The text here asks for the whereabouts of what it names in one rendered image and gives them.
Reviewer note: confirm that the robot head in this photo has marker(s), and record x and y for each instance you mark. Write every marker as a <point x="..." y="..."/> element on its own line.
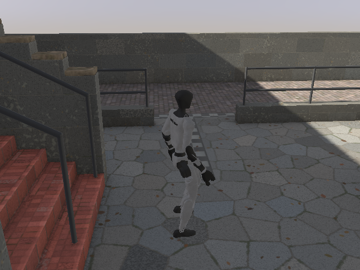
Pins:
<point x="184" y="99"/>

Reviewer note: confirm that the left robot upper arm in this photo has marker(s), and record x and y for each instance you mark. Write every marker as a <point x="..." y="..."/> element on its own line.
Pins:
<point x="165" y="129"/>

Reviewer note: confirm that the right robot upper arm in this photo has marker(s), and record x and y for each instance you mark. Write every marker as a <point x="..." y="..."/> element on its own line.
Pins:
<point x="188" y="126"/>

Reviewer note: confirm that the robot left forearm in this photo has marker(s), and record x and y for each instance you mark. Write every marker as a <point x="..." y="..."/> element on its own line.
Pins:
<point x="168" y="142"/>

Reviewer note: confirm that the robot right forearm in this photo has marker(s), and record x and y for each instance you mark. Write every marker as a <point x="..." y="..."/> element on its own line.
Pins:
<point x="190" y="152"/>

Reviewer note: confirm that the left robot foot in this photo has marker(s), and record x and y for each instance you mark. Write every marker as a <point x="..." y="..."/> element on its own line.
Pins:
<point x="177" y="209"/>

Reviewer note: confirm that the robot right hand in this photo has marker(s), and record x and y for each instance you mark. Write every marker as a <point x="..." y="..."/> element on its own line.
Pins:
<point x="207" y="176"/>

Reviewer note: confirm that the robot left hand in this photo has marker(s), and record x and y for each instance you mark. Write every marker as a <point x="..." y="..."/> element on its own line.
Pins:
<point x="171" y="152"/>

